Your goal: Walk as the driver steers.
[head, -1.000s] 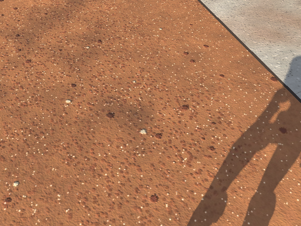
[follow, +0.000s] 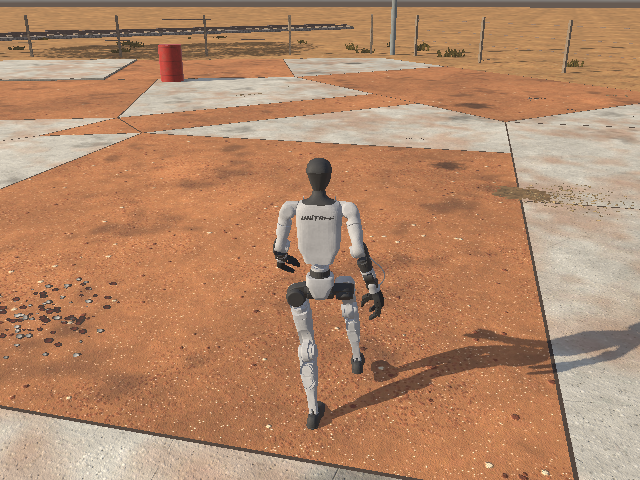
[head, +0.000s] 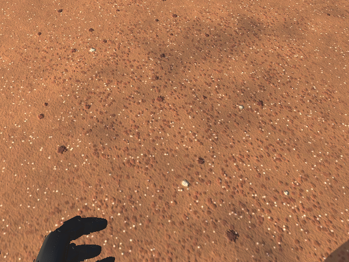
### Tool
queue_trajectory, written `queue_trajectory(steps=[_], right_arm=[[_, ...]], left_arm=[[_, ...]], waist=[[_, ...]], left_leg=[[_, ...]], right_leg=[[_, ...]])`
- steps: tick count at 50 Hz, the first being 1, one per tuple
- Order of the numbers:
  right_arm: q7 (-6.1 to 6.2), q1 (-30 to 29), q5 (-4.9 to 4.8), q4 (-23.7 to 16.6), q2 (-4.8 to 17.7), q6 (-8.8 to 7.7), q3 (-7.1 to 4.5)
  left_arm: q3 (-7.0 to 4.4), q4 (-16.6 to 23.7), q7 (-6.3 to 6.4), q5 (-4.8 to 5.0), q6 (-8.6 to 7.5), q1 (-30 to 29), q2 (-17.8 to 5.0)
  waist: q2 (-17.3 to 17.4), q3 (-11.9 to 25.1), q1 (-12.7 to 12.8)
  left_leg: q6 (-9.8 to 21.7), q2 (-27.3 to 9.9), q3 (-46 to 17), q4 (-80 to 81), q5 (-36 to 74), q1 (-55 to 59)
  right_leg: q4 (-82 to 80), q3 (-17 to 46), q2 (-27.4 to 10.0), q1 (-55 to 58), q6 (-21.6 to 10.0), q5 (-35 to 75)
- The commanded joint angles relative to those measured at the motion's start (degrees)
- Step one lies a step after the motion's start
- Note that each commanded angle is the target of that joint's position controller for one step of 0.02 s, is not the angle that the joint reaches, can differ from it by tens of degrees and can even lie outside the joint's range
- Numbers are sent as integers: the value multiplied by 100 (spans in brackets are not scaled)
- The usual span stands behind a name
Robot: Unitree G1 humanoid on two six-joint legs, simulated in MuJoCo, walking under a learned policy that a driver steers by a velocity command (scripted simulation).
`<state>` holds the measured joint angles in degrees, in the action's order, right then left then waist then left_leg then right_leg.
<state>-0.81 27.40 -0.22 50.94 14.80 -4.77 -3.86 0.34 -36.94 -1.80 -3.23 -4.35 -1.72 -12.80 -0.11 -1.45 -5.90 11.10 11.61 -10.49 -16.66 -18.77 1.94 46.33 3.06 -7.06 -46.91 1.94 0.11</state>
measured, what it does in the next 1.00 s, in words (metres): walks ahead, turning right: right foot, then left foot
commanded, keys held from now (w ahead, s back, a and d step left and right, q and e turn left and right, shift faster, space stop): w+q+shift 0.02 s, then w+shift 0.14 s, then w+e+shift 0.84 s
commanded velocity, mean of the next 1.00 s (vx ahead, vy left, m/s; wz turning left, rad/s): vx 1.00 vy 0.00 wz -0.36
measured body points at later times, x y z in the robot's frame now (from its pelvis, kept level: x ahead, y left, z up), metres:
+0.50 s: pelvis +0.46 +0.00 +0.00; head +0.49 +0.01 +0.45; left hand +0.32 +0.25 -0.12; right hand +0.77 -0.15 -0.02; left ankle +0.62 +0.15 -0.71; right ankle +0.31 -0.13 -0.73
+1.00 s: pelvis +0.90 -0.04 -0.04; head +0.92 -0.05 +0.41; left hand +1.21 +0.09 -0.10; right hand +0.75 -0.27 -0.17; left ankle +0.67 +0.16 -0.65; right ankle +1.01 -0.10 -0.74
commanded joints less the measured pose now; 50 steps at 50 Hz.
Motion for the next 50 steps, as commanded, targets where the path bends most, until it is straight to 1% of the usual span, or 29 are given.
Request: queue_trajectory(steps=[1, 4, 6, 7, 8, 9, 11, 12, 15, 18, 20, 22, 24, 26, 27, 28, 29, 30, 31, 32, 36, 38, 41, 43, 45, 47, 48, 49, 50], right_arm=[[47, 236, -32, -306, 961, -72, -227], [125, -46, -19, -338, 1154, -127, -236], [81, -634, 158, -415, 1410, -176, -281], [66, -788, 231, -533, 853, -226, -149], [25, 253, -196, -700, 97, -208, 49], [94, 115, -19, -555, 528, -157, 96], [-7, -1080, 196, -777, 624, -112, 96], [-72, -1581, 320, -1013, 528, -100, 125], [-154, -1702, 467, -1347, 249, -24, 274], [-243, -2513, 446, -1835, 301, -72, 413], [-338, -2900, 283, -1930, 229, -100, 510], [-296, -2997, 214, -1908, 384, -87, 468], [-181, -2969, 238, -1881, 578, -100, 382], [-30, -1928, 316, -1573, 850, -152, 213], [88, -994, 394, -1423, 1104, -190, 91], [206, 186, 513, -1310, 1573, -183, -52], [195, -123, 508, -1361, 1845, -97, -134], [178, -690, 416, -1414, 1269, -63, -76], [143, -971, 338, -1402, 818, -94, 24], [107, -1034, 357, -1296, 648, -120, 59], [56, -716, 130, -792, 331, -298, 119], [50, -748, 123, -681, 322, -348, 124], [104, -961, 147, -565, 424, -362, 107], [116, -778, 143, -485, 765, -377, 59], [177, -504, 153, -465, 1108, -297, -19], [275, -699, 221, -562, 1529, -101, -128], [269, -938, 248, -691, 1585, -7, -151], [181, -856, 305, -666, 1330, 26, -120], [117, -561, 401, -1017, 452, -30, 114]], left_arm=[[-56, 616, -3, 89, -51, -712, -462], [-169, 476, 107, 132, -86, 102, -753], [-436, -66, 308, 241, -82, 2161, -1301], [-552, -296, 430, 114, -75, 3250, -1572], [-642, -349, 356, -42, -104, 2956, -1913], [-661, -260, 190, 2, -78, 2491, -1482], [-508, -464, 111, 65, -104, 2130, -725], [-442, -694, 101, 82, -130, 2347, -569], [-411, -1057, 88, 216, -212, 2674, -560], [-493, -971, 132, 239, -252, 2548, -851], [-590, -860, 99, 271, -254, 2372, -1108], [-653, -862, 20, 355, -270, 2582, -1340], [-642, -957, 10, 379, -228, 2871, -1324], [-680, -1041, 17, 363, -174, 3034, -1490], [-676, -957, 6, 393, -188, 2855, -1434], [-500, -747, 43, 329, -227, 2741, -683], [-403, -427, 71, 619, -173, 3259, -434], [-434, -545, 116, 443, -49, 2739, -741], [-451, -516, 58, 328, 9, 2281, -766], [-452, -526, -5, 290, 62, 2098, -703], [-389, -191, -182, 147, 363, 1514, -368], [-341, 78, -254, 123, 387, 1064, -360], [-280, 223, -365, 192, 391, 540, -483], [-189, 460, -434, 165, 372, 151, -451], [-234, 349, -399, 154, 354, 313, -664], [-387, 7, -324, 165, 320, 1731, -1036], [-544, -382, -221, 169, 295, 2985, -1295], [-704, -587, -59, 215, 323, 3183, -1571], [-797, -458, 14, 224, 405, 2650, -2141]], waist=[[328, -234, -28], [503, 423, 422], [528, 1334, 1657], [74, 1862, 2004], [-2386, 2635, 1040], [-1345, 2167, 1069], [124, 653, 1006], [213, 360, 952], [-320, -11, 527], [-286, -360, 454], [-335, -378, 501], [-368, -290, 614], [-292, -128, 662], [-122, 666, 179], [-98, 1177, -307], [863, 2018, -584], [2042, 2522, -52], [1079, 1456, 43], [570, 790, 69], [313, 448, 195], [606, -69, 553], [559, -150, 655], [307, -295, 702], [244, -652, 755], [344, -308, 858], [603, 524, 1681], [519, 1105, 2201], [-148, 1052, 2056], [-1417, 857, 1203]], left_leg=[[197, -1216, -1176, 306, 4468, -740], [-132, -1345, -1078, -609, 6258, -279], [-228, -1300, -898, -2820, 6315, -493], [-241, -1017, -605, -4699, 4309, -1526], [-606, -78, 32, -6710, -615, -3385], [-448, -530, 92, -6887, -287, -4050], [-441, -915, 200, -6368, 214, -4215], [-429, -1079, 176, -5987, 192, -4179], [-653, -1420, 411, -5262, -107, -4389], [-962, -1670, 668, -3710, 701, -4082], [-1077, -1417, 1005, -2437, 1545, -2510], [-1100, -1246, 1130, -2134, 1987, -1878], [-1044, -1165, 1092, -1623, 1837, -1786], [-906, -927, 1211, -1348, 1187, -461], [-793, -1525, 737, -1474, 736, 825], [-699, -3196, -1066, -1249, -1289, 1960], [-192, -4130, -3932, 107, -2731, 2126], [-159, -3758, -3414, 265, -3030, 1349], [-235, -3448, -2276, 164, -1928, 680], [-303, -3199, -1472, 233, -741, 145], [-533, -2839, 291, 512, 1523, -402], [-619, -2707, 1021, 659, 2344, -471], [-858, -2121, 2174, 1001, 2853, -776], [-959, -2323, 2543, 895, 4541, -855], [-1030, -2345, 2647, 205, 6645, -265], [-977, -2624, 2541, -1799, 8078, -183], [-895, -2652, 2390, -3477, 7585, -773], [-986, -1928, 2359, -5563, 3295, -2016], [-1181, -1118, 2053, -7863, -1188, -3996]], right_leg=[[-882, -501, 651, 1184, -137, 558], [-1647, -482, 1005, 2961, -385, 432], [-1741, -408, 769, 4866, -555, -253], [-1331, 419, -33, 6183, -700, -1832], [-2273, 4070, -1823, 7470, -1657, -2227], [-2800, 4693, -1483, 6908, -1812, -3469], [-3081, 3251, -981, 5215, -1735, -2878], [-3147, 2701, -661, 4722, -1561, -2344], [-3398, 2347, -358, 4084, -1632, -1626], [-3939, 1836, -177, 3082, -1658, -1162], [-4234, 1257, 173, 2086, -1439, -763], [-4281, 1342, 16, 2264, -1372, -92], [-3649, 1320, -41, 3130, -1206, 741], [-1669, 1010, 285, 3401, -997, 2060], [-166, 924, 541, 2498, -886, 1331], [1798, 589, 836, 1549, -893, -1983], [3183, 268, 1042, 383, -856, -2732], [3508, 169, 588, -169, -886, -2099], [3241, 92, 418, -197, -854, -1709], [3029, 100, 276, -13, -784, -1580], [2718, -1, -15, -157, -696, -1435], [2420, -144, -10, -254, -716, -912], [1283, -677, 271, 443, -823, 0], [197, -1148, 398, 1063, -1036, 151], [-159, -1536, 899, 1749, -1219, -6], [-249, -1412, 1242, 3294, -1451, -518], [-531, -1070, 1339, 4761, -1636, -738], [-841, -476, 1142, 5771, -1764, -1214], [-618, 1499, 79, 6354, -2148, 133]])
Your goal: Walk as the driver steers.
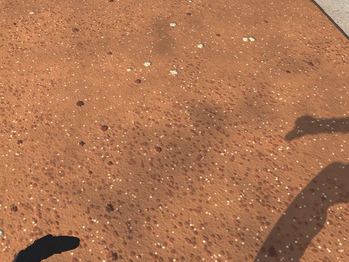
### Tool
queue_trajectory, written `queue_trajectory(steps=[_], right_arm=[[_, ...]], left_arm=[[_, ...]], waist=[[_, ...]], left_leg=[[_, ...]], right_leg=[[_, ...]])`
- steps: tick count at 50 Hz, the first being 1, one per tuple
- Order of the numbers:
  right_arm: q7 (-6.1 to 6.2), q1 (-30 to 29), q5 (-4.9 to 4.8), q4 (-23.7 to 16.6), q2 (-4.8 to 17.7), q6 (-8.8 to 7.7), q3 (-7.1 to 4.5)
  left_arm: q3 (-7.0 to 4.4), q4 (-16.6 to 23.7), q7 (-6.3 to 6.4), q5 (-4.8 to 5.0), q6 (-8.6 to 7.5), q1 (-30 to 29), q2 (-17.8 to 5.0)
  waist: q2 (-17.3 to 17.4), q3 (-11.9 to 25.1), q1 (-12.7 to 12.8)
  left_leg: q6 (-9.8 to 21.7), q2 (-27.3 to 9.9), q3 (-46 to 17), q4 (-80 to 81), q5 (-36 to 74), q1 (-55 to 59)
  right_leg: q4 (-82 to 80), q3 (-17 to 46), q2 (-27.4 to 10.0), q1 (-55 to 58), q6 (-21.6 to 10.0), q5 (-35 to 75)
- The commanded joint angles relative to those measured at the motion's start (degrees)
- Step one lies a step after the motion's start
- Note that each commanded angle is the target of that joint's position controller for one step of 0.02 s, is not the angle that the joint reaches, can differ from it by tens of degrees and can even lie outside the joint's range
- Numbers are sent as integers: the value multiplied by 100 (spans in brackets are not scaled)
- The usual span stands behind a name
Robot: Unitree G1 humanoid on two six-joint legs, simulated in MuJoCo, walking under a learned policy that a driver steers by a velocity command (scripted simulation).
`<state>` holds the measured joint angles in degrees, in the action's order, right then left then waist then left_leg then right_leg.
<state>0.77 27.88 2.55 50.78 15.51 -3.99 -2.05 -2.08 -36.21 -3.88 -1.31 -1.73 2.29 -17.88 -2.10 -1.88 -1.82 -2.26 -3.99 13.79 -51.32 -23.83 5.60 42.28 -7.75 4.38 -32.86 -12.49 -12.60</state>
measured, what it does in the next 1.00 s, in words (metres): walks ahead: left foot, then right foot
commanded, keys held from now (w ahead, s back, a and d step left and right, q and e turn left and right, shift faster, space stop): w+e+shift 0.20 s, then w+shift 0.10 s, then w+q+shift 0.70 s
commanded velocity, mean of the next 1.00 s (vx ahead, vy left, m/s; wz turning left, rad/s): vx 1.00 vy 0.00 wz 0.06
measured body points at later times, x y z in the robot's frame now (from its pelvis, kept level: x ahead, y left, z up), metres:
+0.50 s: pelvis +0.46 +0.01 +0.03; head +0.48 +0.01 +0.48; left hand +0.60 +0.28 -0.09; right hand +0.52 -0.29 -0.07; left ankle +0.56 +0.08 -0.69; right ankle +0.23 -0.02 -0.58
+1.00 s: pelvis +0.90 -0.08 +0.04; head +0.92 -0.08 +0.49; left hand +1.00 +0.21 -0.05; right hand +1.01 -0.37 -0.07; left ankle +0.80 +0.01 -0.59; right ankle +0.89 -0.21 -0.69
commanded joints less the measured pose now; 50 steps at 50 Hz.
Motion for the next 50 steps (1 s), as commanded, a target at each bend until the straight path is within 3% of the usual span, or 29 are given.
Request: queue_trajectory(steps=[1, 2, 3, 4, 6, 9, 13, 17, 19, 20, 21, 22, 23, 24, 25, 26, 27, 30, 34, 36, 39, 41, 42, 43, 44, 45, 46, 48, 50], right_arm=[[-64, -762, -36, -1623, 678, -242, -46], [-67, -1285, -11, -1670, 921, -362, -38], [-66, -1381, -6, -1621, 944, -393, -27], [-47, -1421, 83, -1599, 840, -334, 13], [-41, -1239, 200, -1535, 751, -55, 44], [-100, -2051, 145, -1913, 512, 102, 123], [-230, -2790, -43, -2065, 248, 46, 242], [-207, -2944, -54, -2030, 524, -8, 135], [-113, -1962, -104, -1736, 891, -19, -65], [-35, -859, -151, -1428, 1045, -4, -171], [61, 400, -102, -1131, 1309, 16, -285], [28, 575, 101, -1034, 1977, 1, -470], [-136, 136, -81, -1007, 1470, 52, -406], [-197, -496, -126, -1113, 1180, 30, -372], [-238, -522, -164, -1044, 963, 20, -343], [-231, -390, -151, -903, 803, 13, -290], [-207, -293, -153, -734, 637, -4, -219], [-167, -135, -218, -582, 812, -85, -263], [-186, -318, -271, -675, 990, -107, -381], [-228, -165, -343, -629, 1098, -132, -426], [-169, 59, -331, -531, 1153, -80, -456], [-174, -34, -310, -522, 1374, -70, -506], [-195, -222, -320, -638, 1190, -124, -463], [-145, -19, -456, -852, 305, -165, -255], [-125, 54, -446, -1058, 490, -81, -187], [-107, -535, -302, -966, 734, 16, -233], [-172, -936, -201, -993, 715, 57, -229], [-322, -1248, -91, -1093, 499, 188, -208], [-408, -1566, -71, -1305, 292, 344, -144]], left_arm=[[-641, -253, 250, -4, 212, 2264, -1909], [-615, -228, 319, 10, 213, 2165, -1612], [-538, -305, 363, 19, 169, 1954, -1311], [-490, -364, 377, 45, 83, 1830, -1177], [-378, -344, 391, 70, -85, 1614, -912], [-357, -382, 345, 97, -251, 1644, -867], [-383, -550, 280, 189, -323, 1985, -841], [-369, -799, 343, 140, -384, 2323, -943], [-411, -885, 388, -13, -359, 2303, -1240], [-416, -874, 402, -124, -307, 2060, -1261], [-336, -787, 426, -196, -307, 1798, -973], [-131, -496, 339, 109, -357, 2498, -148], [-46, -491, 335, -49, -449, 2247, -329], [-49, -370, 342, -72, -451, 1631, -474], [-20, -278, 320, -163, -471, 1139, -580], [1, -123, 295, -229, -463, 826, -536], [50, 28, 264, -313, -403, 749, -416], [188, 237, 197, -362, -284, 543, -261], [357, 683, 84, -127, -320, -593, -112], [339, 703, 124, -68, -321, -726, -156], [238, 680, 246, -84, -354, -604, -376], [55, 348, 392, -109, -408, 645, -676], [-98, 195, 518, -186, -438, 1745, -1005], [-250, 108, 602, -391, -407, 2473, -1414], [-317, 54, 563, -265, -332, 2215, -1512], [-226, 115, 543, -225, -307, 1708, -877], [-146, 37, 508, -192, -323, 1546, -518], [-99, -234, 495, -195, -381, 1644, -340], [-83, -509, 424, -53, -487, 1809, -190]], waist=[[-1065, 2167, 845], [-171, 1420, 883], [387, 584, 559], [659, 253, 288], [838, -72, -97], [619, -403, -14], [187, -220, 442], [30, -34, 634], [-204, 594, 144], [-244, 1045, -485], [-81, 1544, -1090], [2020, 2090, -483], [1822, 1717, -373], [1008, 856, -204], [272, 611, -240], [108, 292, -146], [194, 91, 63], [476, -206, 242], [543, -426, 21], [540, -263, -110], [512, 44, -104], [353, 910, 530], [172, 1542, 1053], [-1032, 2395, 1051], [-1670, 2609, 760], [-762, 1549, 755], [-217, 892, 733], [-189, 326, 505], [-351, 64, 348]], left_leg=[[128, 547, -1641, -4792, -403, -5527], [154, 229, -1869, -4262, 78, -5879], [158, 3, -1860, -3592, 419, -5668], [98, -142, -1869, -3166, 367, -5248], [-92, -369, -1869, -2458, 158, -4473], [-248, -420, -1557, -929, 776, -4060], [4, -79, -1288, 1085, 3106, -3190], [401, 207, -1148, 2127, 3043, -3055], [652, 631, -968, 2082, 1919, -2348], [772, 690, -857, 2169, 1523, -1397], [963, 123, -1458, 1758, 626, 91], [1961, -1413, -4969, 2543, -928, 1551], [2065, -1429, -6832, 3640, -1314, 1433], [2057, -1289, -5905, 3640, -1122, 708], [1958, -1082, -5264, 3628, -519, 77], [1831, -812, -4796, 3703, -45, -497], [1759, -564, -4498, 3811, 186, -977], [1897, -330, -4094, 4166, 707, -1637], [1627, 116, -3453, 4639, 1581, -2793], [1487, 25, -3486, 4541, 2494, -2623], [1233, -55, -3539, 3623, 3816, -1639], [1000, 254, -3257, 1699, 4862, -1691], [924, 476, -3069, 156, 3833, -2547], [854, 993, -2429, -1687, 120, -4070], [892, 788, -2076, -2677, -259, -4870], [909, 392, -1939, -2788, 345, -5264], [869, 219, -1869, -2534, 646, -5229], [783, -22, -1838, -2291, 683, -5055], [745, -217, -1786, -2165, 662, -5215]], right_leg=[[-1804, 4944, -1776, 5959, -1607, -333], [-2737, 5384, -1900, 5291, -1359, -1299], [-2923, 5017, -1750, 4250, -1093, -1171], [-2918, 4581, -1513, 3379, -972, -570], [-3009, 3798, -1094, 1993, -899, 120], [-3279, 3099, -583, 1003, -779, 615], [-3240, 2622, -333, 1322, -273, 1876], [-2883, 2540, -806, 3073, 11, 3655], [-1581, 2306, -984, 3926, 247, 5750], [-285, 2009, -884, 3753, 339, 6011], [1597, 1774, -693, 2610, 412, 4920], [4086, 1313, 424, 330, 842, 542], [4177, 1445, 374, -749, 727, -1060], [4025, 1514, -151, -1105, 720, -523], [3614, 1449, -352, -920, 758, -339], [3188, 1408, -482, -796, 816, -367], [2809, 1389, -573, -652, 928, -453], [1817, 1173, -781, -650, 1217, -643], [-268, 775, -625, 633, 1436, 1113], [-624, 740, -503, 1203, 1407, 1735], [-1222, 800, -343, 1541, 1298, 1266], [-1347, 781, -282, 3154, 1116, 559], [-1311, 1544, -1118, 4516, 926, -503], [-1788, 3920, -2880, 5995, 548, -2658], [-2558, 5804, -3307, 5808, 186, -3526], [-2631, 4933, -2922, 5004, 271, -3382], [-2619, 3906, -2646, 4300, 349, -2216], [-2824, 2673, -2269, 3465, 493, -656], [-2977, 1944, -2190, 3213, 601, 306]])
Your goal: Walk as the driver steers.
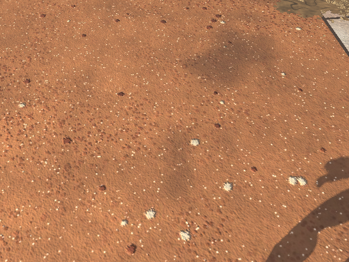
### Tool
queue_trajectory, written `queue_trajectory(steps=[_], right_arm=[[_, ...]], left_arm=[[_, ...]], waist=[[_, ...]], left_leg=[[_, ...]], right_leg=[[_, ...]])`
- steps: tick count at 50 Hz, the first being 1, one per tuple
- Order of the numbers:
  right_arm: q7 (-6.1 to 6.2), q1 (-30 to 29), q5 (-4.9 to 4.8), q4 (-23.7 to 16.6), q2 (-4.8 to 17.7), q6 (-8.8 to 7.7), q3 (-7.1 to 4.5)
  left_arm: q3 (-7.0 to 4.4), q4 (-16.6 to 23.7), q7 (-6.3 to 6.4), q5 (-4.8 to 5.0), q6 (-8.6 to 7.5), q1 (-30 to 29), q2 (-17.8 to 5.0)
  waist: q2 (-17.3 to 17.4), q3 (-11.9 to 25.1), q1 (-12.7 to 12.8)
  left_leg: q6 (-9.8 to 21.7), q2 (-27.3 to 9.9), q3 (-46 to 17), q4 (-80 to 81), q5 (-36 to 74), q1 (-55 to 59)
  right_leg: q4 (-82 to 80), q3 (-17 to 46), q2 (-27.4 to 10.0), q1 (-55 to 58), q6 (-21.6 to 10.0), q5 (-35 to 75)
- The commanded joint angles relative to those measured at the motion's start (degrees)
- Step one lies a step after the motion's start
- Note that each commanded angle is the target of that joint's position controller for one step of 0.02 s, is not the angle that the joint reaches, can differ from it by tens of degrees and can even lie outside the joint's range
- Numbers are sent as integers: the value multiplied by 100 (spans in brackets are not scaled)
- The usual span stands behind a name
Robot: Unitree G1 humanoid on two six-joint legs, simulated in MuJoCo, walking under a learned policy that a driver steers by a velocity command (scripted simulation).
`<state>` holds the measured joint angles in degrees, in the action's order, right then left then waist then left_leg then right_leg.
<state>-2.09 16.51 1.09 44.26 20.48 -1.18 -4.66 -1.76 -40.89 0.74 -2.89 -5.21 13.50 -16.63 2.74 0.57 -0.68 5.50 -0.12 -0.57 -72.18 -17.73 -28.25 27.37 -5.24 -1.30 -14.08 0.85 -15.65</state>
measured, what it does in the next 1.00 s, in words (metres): walks ahead, turning left: left foot, then right foot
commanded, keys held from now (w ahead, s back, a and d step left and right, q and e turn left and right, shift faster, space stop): q+shift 0.48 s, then shift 0.18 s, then e+shift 0.34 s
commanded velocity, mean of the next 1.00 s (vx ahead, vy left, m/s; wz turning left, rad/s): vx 0.24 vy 0.00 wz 0.50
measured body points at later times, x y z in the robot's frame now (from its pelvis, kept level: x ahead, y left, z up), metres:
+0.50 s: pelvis +0.32 +0.02 +0.00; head +0.37 +0.06 +0.44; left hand +0.42 +0.35 -0.07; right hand +0.58 -0.17 -0.09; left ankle +0.36 +0.08 -0.74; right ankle +0.51 -0.11 -0.66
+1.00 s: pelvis +0.43 +0.01 +0.00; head +0.48 +0.03 +0.45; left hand +0.41 +0.32 -0.10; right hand +0.71 -0.15 -0.10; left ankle +0.36 +0.13 -0.72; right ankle +0.56 -0.04 -0.74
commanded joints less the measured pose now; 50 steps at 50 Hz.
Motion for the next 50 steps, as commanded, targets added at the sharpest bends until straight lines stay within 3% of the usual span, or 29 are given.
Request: queue_trajectory(steps=[1, 3, 6, 7, 8, 10, 11, 12, 13, 14, 15, 16, 17, 19, 22, 24, 27, 31, 33, 34, 35, 36, 37, 38, 39, 40, 41, 45, 50], right_arm=[[-145, -658, 86, -805, -246, 115, 135], [-179, -1000, 128, -1110, -266, 112, 187], [-348, -1147, 109, -1139, -264, 42, 263], [-250, -791, -413, -996, -18, -92, 114], [-245, -580, -430, -979, 159, -125, 68], [-206, 306, -283, -829, 650, -45, -187], [-124, 1097, -266, -619, 956, 30, -371], [26, 923, -319, -588, 1080, 74, -363], [51, 194, -5, -1151, 1555, -15, -320], [-9, 105, 95, -1449, 1438, -38, -355], [-32, -283, -47, -1589, 1281, -68, -331], [-23, -615, -217, -1620, 1041, -96, -278], [-6, -778, -259, -1651, 912, -119, -227], [66, -966, -178, -1613, 857, -86, -241], [275, -830, -231, -1441, 809, 30, -256], [412, -860, -279, -1437, 840, 205, -282], [533, -859, -277, -1446, 597, 363, -202], [491, -666, -167, -1398, 339, 366, -93], [458, -790, -182, -1413, 252, 347, -48], [426, -646, -152, -1347, 41, 322, 26], [388, 18, -23, -1229, -388, 276, 161], [384, 318, -71, -1141, -95, 264, 103], [403, 176, -15, -1071, 239, 277, 20], [412, -298, -14, -1066, 395, 302, -45], [416, -551, -10, -1044, 391, 333, -97], [412, -672, -31, -1086, 461, 351, -148], [391, -746, -86, -1069, 370, 333, -144], [432, -842, -163, -921, -76, 247, -59], [336, -834, -253, -767, -5, 45, -96]], left_arm=[[-100, -120, -59, 159, -175, 677, -257], [-108, -174, -58, 208, -217, 393, -316], [-159, -192, -31, 277, -237, -53, -536], [-386, 95, 125, 468, -169, -451, -1230], [-447, 166, 199, 499, -136, -492, -1445], [-532, 245, 234, 564, -46, -461, -1574], [-474, 292, 197, 570, -34, -412, -1321], [-273, 206, 101, 389, -43, -13, -567], [-116, 440, 13, 192, -108, 1005, -303], [-170, 632, -47, 281, -183, 915, -1037], [-222, 729, -28, 356, -201, 311, -1311], [-235, 748, 48, 307, -141, 46, -1235], [-230, 693, 109, 243, -54, 55, -1190], [-271, 691, 149, 198, 94, 19, -1186], [-167, 795, 169, 133, 125, -368, -685], [-131, 849, 149, 191, 179, -620, -524], [-129, 823, 88, 236, 238, -888, -484], [-169, 944, 40, 226, 192, -1247, -546], [-239, 889, 1, 227, 121, -1073, -572], [-251, 838, -24, 187, 89, -942, -594], [-213, 944, -38, 51, 93, -1089, -727], [-136, 820, -38, -138, 125, -915, -517], [-87, 764, -86, -20, 144, -897, -281], [-97, 745, -115, 121, 201, -808, -264], [-201, 765, -109, 248, 280, -764, -569], [-359, 817, -88, 351, 348, -744, -1016], [-448, 845, -55, 360, 416, -683, -1228], [-480, 917, 23, 388, 579, -574, -917], [-626, 925, 117, 452, 734, -407, -971]], waist=[[-812, -334, 146], [-816, -491, -87], [-706, -533, -260], [-814, -279, -333], [-894, -1, -507], [-902, 557, -971], [-516, 873, -1288], [686, 436, -913], [1784, 1315, 6], [1066, 2724, -366], [40, 2173, -302], [-633, 1403, -40], [-807, 1040, 152], [-601, 643, 353], [-556, 732, 309], [-335, 988, 258], [111, 1049, 79], [544, 735, -131], [617, 583, 46], [380, 571, 77], [-749, 812, -323], [-1688, 747, -465], [-1587, 642, -358], [-1231, 482, -115], [-995, 374, -54], [-935, 198, 2], [-870, 143, 25], [-1215, 394, 99], [-1547, 679, 133]], left_leg=[[-78, -614, -269, -18, 103, -2003], [-144, -550, -56, 647, 558, -1863], [-131, -77, 705, 2899, 2135, -78], [-240, 113, 699, 2949, 2274, 373], [-195, 253, 726, 3136, 2192, 819], [138, 489, 677, 3379, 2113, 2126], [387, 454, 350, 3696, 2658, 3435], [660, 10, -393, 4082, 3685, 4032], [1806, -1237, -2825, 3652, 6397, 4910], [2355, -1855, -4213, 4660, 4354, 5360], [2081, -1565, -4161, 5088, 2814, 4608], [1756, -1248, -3860, 5224, 2183, 3679], [1643, -1104, -3654, 5261, 2606, 2922], [1474, -744, -2947, 5273, 3775, 1793], [1164, -262, -2372, 4949, 4764, 1206], [880, -32, -2331, 4799, 4425, 1180], [510, 66, -2234, 4647, 3386, 1144], [509, -172, -2755, 4402, 2585, 1377], [367, -104, -2876, 4115, 2135, 1411], [157, 68, -2636, 3809, 1461, 1275], [-209, 676, -1994, 2804, -803, 859], [-633, 876, -1494, 2490, -1933, 554], [-909, 404, -1199, 2270, -1818, 510], [-1007, 325, -1029, 2263, -1500, 421], [-1077, 367, -830, 2161, -1433, 282], [-1107, 411, -744, 1920, -1363, 44], [-1092, 454, -695, 1841, -1313, 11], [-995, 634, -551, 2568, -938, 332], [-783, 705, -692, 4014, -431, 1035]], right_leg=[[-1486, 1312, -1651, 1301, -716, 1779], [-1472, 425, -1479, 1000, -593, 3652], [-1434, -805, -849, 146, -277, 3918], [-1038, -754, -731, 321, -237, 4723], [-639, -686, -867, 495, -192, 5461], [885, -541, -1031, 504, -146, 6096], [2386, -479, -804, -197, 37, 4611], [4346, -387, 9, -1410, 311, -1204], [6458, 391, 567, -2557, 445, -2586], [6779, 1433, 535, -2866, 343, -2005], [6174, 1521, 343, -2886, 208, -1444], [5670, 1466, 172, -2889, 236, -1164], [5369, 1504, 84, -2663, 296, -1089], [4657, 1478, 1, -2097, 397, -1095], [3367, 1293, 199, -1794, 526, -613], [2637, 1264, 435, -1588, 585, 69], [1907, 1225, 459, -1321, 582, 830], [1154, 1350, 347, -1104, 411, 712], [119, 1289, 273, -493, 176, 1149], [-423, 1379, -52, 72, -21, 2074], [-419, 2432, -1070, 845, -483, 3834], [-697, 3669, -1798, 691, -1524, 4034], [-901, 4195, -1744, 467, -1750, 2801], [-879, 3926, -1359, 457, -1562, 1913], [-882, 3766, -1086, 418, -1362, 1195], [-921, 3848, -1026, 372, -1295, 749], [-968, 3781, -904, 306, -1189, 531], [-987, 3413, -383, 391, -946, 380], [-1032, 3868, -337, 521, -967, 258]])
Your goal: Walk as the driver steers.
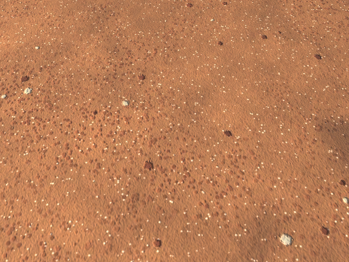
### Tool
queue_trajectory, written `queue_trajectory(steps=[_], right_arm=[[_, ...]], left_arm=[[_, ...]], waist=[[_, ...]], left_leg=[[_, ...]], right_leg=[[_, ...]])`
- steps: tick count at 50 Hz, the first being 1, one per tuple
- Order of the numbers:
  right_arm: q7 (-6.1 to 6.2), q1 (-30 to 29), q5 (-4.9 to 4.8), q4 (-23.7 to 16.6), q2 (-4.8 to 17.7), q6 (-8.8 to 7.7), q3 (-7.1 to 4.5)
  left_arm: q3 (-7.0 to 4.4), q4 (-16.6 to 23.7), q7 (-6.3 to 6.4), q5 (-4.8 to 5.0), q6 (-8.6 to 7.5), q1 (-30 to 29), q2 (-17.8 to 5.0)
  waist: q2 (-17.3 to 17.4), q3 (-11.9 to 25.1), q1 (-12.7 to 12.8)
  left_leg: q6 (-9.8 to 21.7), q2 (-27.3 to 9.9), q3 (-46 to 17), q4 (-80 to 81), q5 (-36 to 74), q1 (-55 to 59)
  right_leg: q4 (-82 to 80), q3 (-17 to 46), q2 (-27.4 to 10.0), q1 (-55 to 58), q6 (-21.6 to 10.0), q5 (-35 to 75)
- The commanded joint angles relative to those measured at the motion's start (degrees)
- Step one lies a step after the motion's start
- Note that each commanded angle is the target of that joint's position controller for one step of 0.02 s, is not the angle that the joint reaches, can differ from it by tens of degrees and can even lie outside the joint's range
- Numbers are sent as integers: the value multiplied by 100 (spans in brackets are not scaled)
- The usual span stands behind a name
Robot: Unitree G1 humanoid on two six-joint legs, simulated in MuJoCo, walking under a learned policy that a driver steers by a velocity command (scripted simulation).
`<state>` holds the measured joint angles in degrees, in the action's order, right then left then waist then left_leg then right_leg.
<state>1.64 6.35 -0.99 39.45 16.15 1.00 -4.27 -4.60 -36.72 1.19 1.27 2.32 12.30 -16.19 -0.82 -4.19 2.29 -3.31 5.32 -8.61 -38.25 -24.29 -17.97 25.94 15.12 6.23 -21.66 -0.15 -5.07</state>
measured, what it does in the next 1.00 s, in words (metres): walks ahead, turning right: left foot, then right foot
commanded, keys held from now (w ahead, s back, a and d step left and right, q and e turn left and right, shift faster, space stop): e+shift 0.10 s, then w+e+shift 0.44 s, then w+q+shift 0.34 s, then q+shift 0.12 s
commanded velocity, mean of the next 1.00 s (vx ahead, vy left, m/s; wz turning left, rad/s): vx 0.64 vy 0.00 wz -0.39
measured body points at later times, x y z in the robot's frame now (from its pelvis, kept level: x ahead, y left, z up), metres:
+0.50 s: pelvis +0.11 -0.05 -0.01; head +0.12 -0.05 +0.44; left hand +0.41 +0.09 -0.08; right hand -0.03 -0.31 -0.12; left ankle +0.00 +0.13 -0.74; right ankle +0.15 -0.24 -0.67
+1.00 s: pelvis +0.40 -0.33 -0.02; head +0.43 -0.35 +0.43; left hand +0.50 -0.09 -0.15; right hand +0.42 -0.61 -0.14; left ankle +0.63 -0.35 -0.68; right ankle +0.22 -0.27 -0.73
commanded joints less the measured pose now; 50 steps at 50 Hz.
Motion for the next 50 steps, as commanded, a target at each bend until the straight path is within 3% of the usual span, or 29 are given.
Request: queue_trajectory(steps=[1, 2, 3, 4, 5, 6, 7, 9, 13, 16, 17, 20, 26, 28, 29, 30, 31, 32, 33, 34, 35, 36, 38, 39, 41, 45, 47, 49, 50], right_arm=[[-65, 332, -55, -208, 474, -211, -158], [-75, 583, -56, -86, 536, -234, -197], [-59, 772, -16, 1, 761, -228, -271], [-49, 715, 176, -42, 1229, -194, -353], [-75, 264, 443, -164, 1263, -219, -351], [-26, 9, 424, -300, 929, -260, -262], [37, -118, 276, -345, 720, -293, -198], [120, 117, 43, -282, 729, -359, -149], [75, 1045, 173, -114, 799, -520, -110], [3, 1295, 225, -41, 861, -598, -112], [-113, 1668, 425, 130, 931, -572, -102], [-141, 1565, 390, 164, 886, -639, -106], [-61, 2095, 386, 588, 845, -645, -108], [-29, 2114, 375, 719, 862, -587, -66], [-18, 2257, 340, 834, 990, -563, -60], [-35, 2234, 309, 904, 1217, -532, -73], [-51, 1937, 216, 816, 1341, -531, -60], [-210, 2233, 121, 437, 463, -539, 173], [-256, 1818, 51, 171, 576, -646, 133], [-226, 812, -11, 26, 900, -639, 21], [-206, 1018, -42, 72, 636, -663, 83], [-244, 1289, 48, 297, 560, -624, 102], [-331, 1972, 177, 708, 333, -356, 115], [-380, 1984, 155, 800, 305, -260, 94], [-451, 1694, 112, 823, 160, -150, 84], [-503, 637, 58, 516, 40, -207, 159], [-555, 383, 181, 378, -66, -279, 251], [-608, 541, 225, 387, -16, -287, 274], [-609, 692, -232, 186, 305, -414, 74]], left_arm=[[-362, 530, 93, 69, 4, -333, -1025], [-360, 559, 114, 120, 20, -420, -1005], [-322, 566, 131, 132, 28, -336, -866], [-250, 672, 115, 118, 19, -287, -597], [-341, 723, 70, 102, -70, -136, -841], [-444, 575, 40, 49, -86, -49, -1234], [-447, 466, 27, 44, -56, 7, -1229], [-339, 407, -22, -4, -44, 87, -947], [-193, 686, -139, 60, -235, -440, -747], [-148, 819, -196, 108, -303, -570, -692], [-157, 746, -465, -575, -46, -874, -723], [-145, 751, -728, -349, 68, -931, -668], [64, 1016, -838, -350, -26, -1961, -437], [148, 978, -776, -378, -53, -1793, -320], [119, 828, -691, -396, -84, -1326, -355], [15, 518, -588, -379, -138, -251, -528], [-156, 42, -489, -385, -217, 1213, -809], [-333, -64, -377, -484, -275, 1374, -1595], [-373, 131, -256, -360, -289, 1771, -1911], [-320, -123, -217, -461, -325, 1599, -1723], [-245, -326, -146, -504, -396, 1403, -1452], [-132, -347, -155, -499, -474, 933, -1079], [49, -370, -184, -330, -610, 452, -581], [100, -439, -197, -295, -696, 483, -395], [88, -634, -231, -230, -822, 615, -384], [181, -859, -229, -245, -930, 789, -103], [226, -886, -105, -195, -899, 675, -125], [174, -913, 78, -161, -929, 670, -470], [-17, -659, 343, -49, -856, 449, -1252]], waist=[[-1192, 1169, -248], [-1134, 1187, -404], [-914, 1269, -413], [487, 1146, -282], [1494, 822, -122], [1028, 770, -91], [879, 669, -86], [964, 491, -248], [749, 115, -726], [756, -136, -789], [242, -271, -791], [837, -483, -677], [718, -785, -859], [724, -578, -605], [802, -152, -349], [866, 423, 223], [636, 1116, 1070], [-1079, 1978, 713], [-1099, 3140, 929], [-68, 2085, 1044], [-50, 1060, 604], [215, 612, 180], [-354, 349, -359], [-313, 242, -398], [-281, -107, -413], [-477, -537, -328], [-233, -555, -431], [-231, -167, -560], [-715, 327, -676]], left_leg=[[181, 134, 120, 1081, 479, 305], [288, 18, 182, 1746, 1013, 837], [472, -512, -42, 2069, 1333, 1637], [1136, -1738, -1359, 2249, 1130, 2079], [1683, -2676, -2160, 2367, 2109, 1437], [1653, -2666, -1787, 2493, 1260, 1391], [1321, -2242, -1334, 2560, 257, 1408], [1066, -2088, -1034, 2713, -420, 1859], [1036, -2039, -445, 2904, -531, 2257], [1074, -2101, -47, 3035, -264, 2216], [1002, -2087, 261, 3233, -376, 1720], [887, -2148, 819, 3352, -174, 1633], [852, -2416, 1857, 3379, 994, 2579], [772, -2322, 2390, 2740, 3793, 2440], [848, -2415, 2421, 2086, 5934, 2238], [933, -2522, 2408, 884, 7462, 1826], [859, -2270, 2513, -830, 7001, 745], [669, -1516, 2260, -3234, 1458, -1752], [686, -697, 745, -4673, -560, -2208], [795, -701, 59, -4947, 341, -2712], [800, -893, 198, -4692, 784, -2740], [779, -1209, 250, -4127, 1100, -2315], [666, -1413, 320, -3691, 1437, -1548], [647, -1400, 322, -3655, 1511, -1552], [654, -1297, 416, -3530, 1819, -1975], [816, -908, 1211, -2382, 2761, -2326], [869, -719, 1793, -1291, 2976, -2022], [932, -302, 2230, -262, 3415, -1087], [865, -199, 1898, -197, 3475, -569]], right_leg=[[-875, 1887, -1044, 1158, -808, -886], [-792, 1814, -907, 861, -658, -1120], [-461, 1569, -634, 221, -396, -1766], [788, 595, 33, -994, -115, -2602], [2163, -144, 196, -1594, 120, -2847], [3006, -336, -291, -1754, 225, -2282], [3265, -478, -369, -1915, 219, -1709], [4134, -710, -601, -2669, 275, -1183], [4668, -1125, -1028, -3570, 388, -723], [4567, -1058, -1199, -3772, 446, -340], [4465, -1276, -965, -3384, 326, -450], [4059, -1348, -1107, -3334, 155, -112], [2666, -2039, -1252, -3175, -492, -752], [1946, -2413, -837, -2015, -862, -1427], [1863, -2622, -351, -881, -1038, -1717], [1761, -2609, 66, 606, -1179, -1816], [1026, -2139, 79, 2696, -1254, -1207], [399, 479, -1732, 4962, -1363, -3538], [-821, 3170, -2926, 5023, -1299, -4309], [-1045, 2225, -2707, 4225, -887, -3364], [-929, 1293, -2729, 3162, -857, -2203], [-984, 558, -2401, 2286, -661, -1641], [-1312, -527, -1984, 1284, -324, -1078], [-1429, -837, -1848, 1217, -192, -704], [-1722, -1538, -1624, 1215, 108, 117], [-1909, -2774, -1214, 1419, 224, 2837], [-1658, -3139, -1240, 1593, 211, 4356], [-959, -3254, -1367, 1896, 230, 5844], [-389, -3011, -1485, 2138, 510, 6680]])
